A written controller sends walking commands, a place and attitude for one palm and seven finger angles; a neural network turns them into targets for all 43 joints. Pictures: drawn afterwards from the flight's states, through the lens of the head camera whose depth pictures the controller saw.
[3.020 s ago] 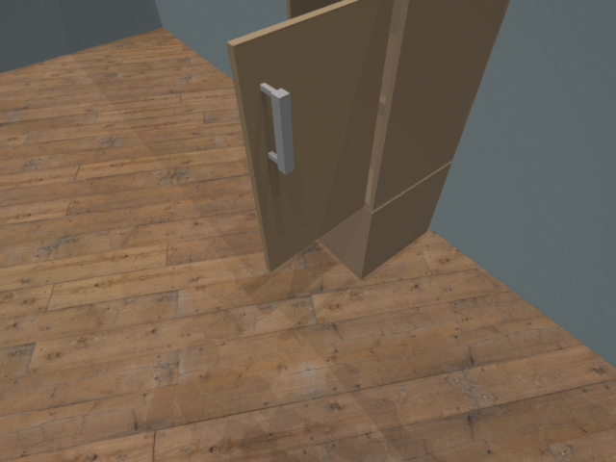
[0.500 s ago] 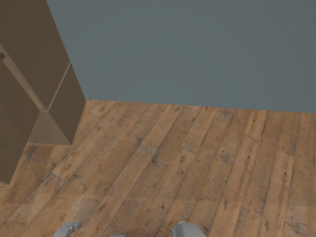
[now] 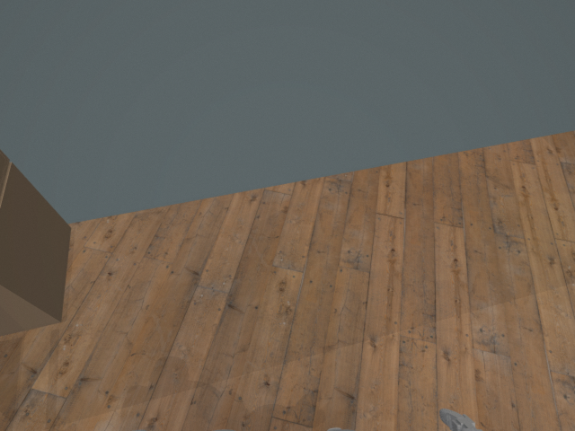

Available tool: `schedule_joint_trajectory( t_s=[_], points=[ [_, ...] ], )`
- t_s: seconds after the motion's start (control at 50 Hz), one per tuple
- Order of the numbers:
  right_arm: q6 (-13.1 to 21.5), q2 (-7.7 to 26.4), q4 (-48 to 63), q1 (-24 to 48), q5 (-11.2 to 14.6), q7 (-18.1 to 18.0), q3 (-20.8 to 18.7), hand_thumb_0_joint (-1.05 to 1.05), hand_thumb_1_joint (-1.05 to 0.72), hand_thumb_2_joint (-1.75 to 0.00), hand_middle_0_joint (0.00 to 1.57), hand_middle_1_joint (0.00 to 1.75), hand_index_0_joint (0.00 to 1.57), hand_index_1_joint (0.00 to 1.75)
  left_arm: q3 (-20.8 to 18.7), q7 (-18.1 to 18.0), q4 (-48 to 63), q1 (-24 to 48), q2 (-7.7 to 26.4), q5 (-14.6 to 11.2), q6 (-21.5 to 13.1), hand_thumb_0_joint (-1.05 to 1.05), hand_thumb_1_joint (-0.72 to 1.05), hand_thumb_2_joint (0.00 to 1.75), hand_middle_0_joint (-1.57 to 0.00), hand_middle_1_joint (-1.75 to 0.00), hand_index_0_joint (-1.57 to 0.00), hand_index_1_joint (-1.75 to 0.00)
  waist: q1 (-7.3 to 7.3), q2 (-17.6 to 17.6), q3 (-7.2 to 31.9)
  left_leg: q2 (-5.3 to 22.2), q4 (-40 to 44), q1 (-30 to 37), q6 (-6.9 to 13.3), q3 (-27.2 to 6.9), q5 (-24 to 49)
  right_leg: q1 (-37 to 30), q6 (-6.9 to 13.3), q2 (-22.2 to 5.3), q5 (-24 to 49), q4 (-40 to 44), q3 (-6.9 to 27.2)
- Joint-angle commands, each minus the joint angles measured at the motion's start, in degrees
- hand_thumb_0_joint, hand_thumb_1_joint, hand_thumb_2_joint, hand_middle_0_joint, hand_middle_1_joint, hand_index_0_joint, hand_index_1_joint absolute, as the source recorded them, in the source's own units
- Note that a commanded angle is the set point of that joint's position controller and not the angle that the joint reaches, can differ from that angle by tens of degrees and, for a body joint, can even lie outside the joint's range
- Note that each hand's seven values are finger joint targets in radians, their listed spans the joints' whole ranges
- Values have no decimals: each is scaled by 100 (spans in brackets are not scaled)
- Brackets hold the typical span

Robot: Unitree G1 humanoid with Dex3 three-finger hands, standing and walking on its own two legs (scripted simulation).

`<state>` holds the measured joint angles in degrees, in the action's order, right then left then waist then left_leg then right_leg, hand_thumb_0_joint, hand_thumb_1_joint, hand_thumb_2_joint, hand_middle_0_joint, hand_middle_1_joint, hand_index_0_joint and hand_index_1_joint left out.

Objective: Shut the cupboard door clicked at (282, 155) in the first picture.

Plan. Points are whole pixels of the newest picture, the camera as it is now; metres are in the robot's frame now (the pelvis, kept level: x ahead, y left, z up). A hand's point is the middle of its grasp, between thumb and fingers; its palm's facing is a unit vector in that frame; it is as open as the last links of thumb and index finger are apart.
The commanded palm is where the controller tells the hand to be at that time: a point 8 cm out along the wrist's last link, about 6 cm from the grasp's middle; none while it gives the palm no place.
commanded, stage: walk around to get in front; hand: left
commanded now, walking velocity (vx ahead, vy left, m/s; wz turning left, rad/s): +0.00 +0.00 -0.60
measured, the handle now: out of the picture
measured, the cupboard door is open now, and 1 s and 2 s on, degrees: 93 93 93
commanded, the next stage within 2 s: none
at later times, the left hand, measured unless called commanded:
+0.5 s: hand (212, 407) +0.16 +0.13 -0.15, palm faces -0.28 -0.92 -0.27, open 7.3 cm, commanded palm none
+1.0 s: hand (279, 351) +0.25 +0.03 -0.15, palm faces -0.54 -0.79 -0.29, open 7.3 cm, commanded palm none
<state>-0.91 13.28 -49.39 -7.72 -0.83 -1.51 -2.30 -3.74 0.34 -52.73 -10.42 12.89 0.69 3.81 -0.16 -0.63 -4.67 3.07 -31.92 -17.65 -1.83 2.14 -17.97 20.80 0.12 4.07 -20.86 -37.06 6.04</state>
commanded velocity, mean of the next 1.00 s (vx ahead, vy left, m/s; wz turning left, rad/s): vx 0.00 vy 0.00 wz -0.60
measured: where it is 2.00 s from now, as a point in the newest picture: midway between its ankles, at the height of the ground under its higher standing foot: (393, 429)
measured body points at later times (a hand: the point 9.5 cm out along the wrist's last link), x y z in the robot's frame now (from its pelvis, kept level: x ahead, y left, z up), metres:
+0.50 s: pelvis +0.03 -0.05 +0.01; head +0.09 -0.08 +0.45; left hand +0.18 +0.18 -0.13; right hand +0.04 -0.33 -0.13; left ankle +0.05 +0.10 -0.68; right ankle -0.01 -0.15 -0.73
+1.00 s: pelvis +0.04 -0.09 +0.00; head +0.09 -0.14 +0.45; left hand +0.28 +0.07 -0.13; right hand -0.06 -0.35 -0.15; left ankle +0.10 +0.06 -0.67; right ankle -0.02 -0.17 -0.73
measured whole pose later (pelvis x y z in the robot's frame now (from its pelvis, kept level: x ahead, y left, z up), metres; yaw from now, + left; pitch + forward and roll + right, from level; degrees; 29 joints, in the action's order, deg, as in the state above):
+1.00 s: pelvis +0.04 -0.09 +0.00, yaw -35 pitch +1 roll +1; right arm -4.1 15.7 -52.0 -10.1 -0.8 -1.3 -3.4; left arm -3.6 0.1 -50.7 -7.5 13.5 1.2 2.4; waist 0.7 0.9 -7.0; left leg 5.1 -59.3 -25.7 -5.1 2.8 -27.9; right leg 17.4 1.5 0.4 -18.0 -34.2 0.9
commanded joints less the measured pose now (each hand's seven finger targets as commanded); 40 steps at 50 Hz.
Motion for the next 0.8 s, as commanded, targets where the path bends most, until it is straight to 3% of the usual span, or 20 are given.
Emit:
schedule_joint_trajectory(
  t_s=[0.0,0.06,0.16,0.2,0.22,0.24,0.26,0.28,0.3,0.36,0.46,0.52,0.54,0.56,0.58,0.6,0.64,0.68,0.74,0.78],
  points=[
    [168,1347,176,-799,-163,-145,-270,0,-90,-90,20,30,20,30,-281,99,689,482,705,101,-196,0,90,90,-20,-30,-20,-30,210,1230,696,2293,1367,1099,1240,-2021,2855,1327,-256,-326,-1262,-3000,-278],
    [141,1058,314,-485,-139,-159,-200,0,-90,-90,20,30,20,30,-228,187,621,395,505,36,-132,0,90,90,-20,-30,-20,-30,63,1373,680,1609,818,1367,865,-330,4066,1220,-340,-531,-893,-2720,-667],
    [72,1262,202,-662,-138,-66,-298,0,-90,-90,20,30,20,30,-156,255,692,520,472,34,-148,0,90,90,-20,-30,-20,-30,204,1419,654,1641,606,1143,649,202,3165,142,-205,-401,-553,-730,-1257],
    [42,1322,206,-569,-93,-38,-330,0,-90,-90,20,30,20,30,-187,244,579,180,588,34,-198,0,90,90,-20,-30,-20,-30,14,1238,732,1518,13,847,362,447,2804,-719,-102,-318,434,459,-1362],
    [27,1213,280,-445,-45,-19,-332,0,-90,-90,20,30,20,30,-263,202,441,-285,905,59,-241,0,90,90,-20,-30,-20,-30,-230,562,884,1295,-806,109,82,605,1991,-1695,90,-668,1586,1158,-867],
    [22,699,550,-262,37,13,-222,0,-90,-90,20,30,20,30,-413,89,327,-669,1650,127,-306,0,90,90,-20,-30,-20,-30,-405,-1665,978,372,-2282,-1484,-304,1114,-892,-2652,753,-2339,3494,1654,1495],
    [-55,743,702,26,51,-26,-158,0,-90,-90,20,30,20,30,-438,-12,253,-984,1851,8,-299,0,90,90,-20,-30,-20,-30,-697,-1583,1016,270,-3157,-1580,-287,188,-2116,-2146,1355,-2936,4124,1695,1920],
    [-78,650,596,142,68,-59,-166,0,-90,-90,20,30,20,30,-431,-71,306,-722,1669,27,-272,0,90,90,-20,-30,-20,-30,-536,-1328,767,310,-3571,-1781,-244,-182,-1866,-1753,1450,-2547,3095,1710,1908],
    [-74,697,515,187,55,-63,-177,0,-90,-90,20,30,20,30,-396,-111,390,-314,1449,49,-258,0,90,90,-20,-30,-20,-30,-369,-1422,591,367,-3656,-1887,-256,-284,-1493,-1549,1361,-2269,2896,1664,1696],
    [-71,516,315,-62,41,3,-155,0,-90,-90,20,30,20,30,-301,-145,518,120,1164,75,-289,0,90,90,-20,-30,-20,-30,-54,-939,847,249,-2770,-1177,-316,-93,-923,-1315,1108,-1758,3515,1397,882],
    [-31,415,280,-115,81,-1,-138,0,-90,-90,20,30,20,30,-335,-123,418,-22,1253,83,-275,0,90,90,-20,-30,-20,-30,-101,-745,999,-71,-1172,-630,-291,64,-602,-1461,1066,-1613,3653,1214,1207],
    [19,521,140,-564,92,-54,-148,0,-90,-90,20,30,20,30,-325,-113,462,291,1157,33,-230,0,90,90,-20,-30,-20,-30,217,-743,914,-77,236,429,-211,37,329,-705,678,-1335,3053,952,1223],
    [72,759,47,-839,49,-79,-179,0,-90,-90,20,30,20,30,-270,-89,534,350,957,-3,-205,0,90,90,-20,-30,-20,-30,317,-134,981,370,1004,1143,-54,-301,681,-96,371,-930,2212,559,923],
    [118,1293,93,-905,-50,-84,-287,0,-90,-90,20,30,20,30,-200,-27,624,113,609,-49,-183,0,90,90,-20,-30,-20,-30,253,1501,1051,1790,1401,1706,529,-1861,1253,917,-15,-140,74,-569,171],
    [107,1570,187,-1076,-99,-117,-313,0,-90,-90,20,30,20,30,-198,20,764,225,677,-22,-220,0,90,90,-20,-30,-20,-30,357,1693,959,2760,1613,1396,1252,-2560,1861,1121,-177,-98,-1650,-2019,-380],
    [134,1470,190,-1020,-138,-121,-279,0,-90,-90,20,30,20,30,-238,67,745,423,801,61,-213,0,90,90,-20,-30,-20,-30,348,1055,792,2617,1518,1055,1367,-2342,2188,1132,-205,-299,-1509,-2857,-263],
    [157,1195,275,-677,-153,-125,-221,0,-90,-90,20,30,20,30,-256,137,648,447,612,53,-194,0,90,90,-20,-30,-20,-30,110,1360,553,1958,1076,1105,1084,-1145,3681,1270,-291,-519,-1147,-3021,-438],
    [127,1084,279,-642,-162,-134,-218,0,-90,-90,20,30,20,30,-190,196,686,553,482,32,-144,0,90,90,-20,-30,-20,-30,141,1436,651,1642,787,1299,838,-306,4133,969,-313,-550,-1063,-2226,-782],
    [95,1265,174,-845,-143,-83,-299,0,-90,-90,20,30,20,30,-140,233,714,625,435,20,-180,0,90,90,-20,-30,-20,-30,264,1474,885,1618,514,1372,684,28,3896,153,-199,-383,-766,-760,-1178],
    [54,1322,183,-681,-95,-43,-338,0,-90,-90,20,30,20,30,-162,225,622,263,537,29,-217,0,90,90,-20,-30,-20,-30,60,1253,857,1516,70,976,392,304,3184,-655,-105,-288,307,435,-1330]
  ],
)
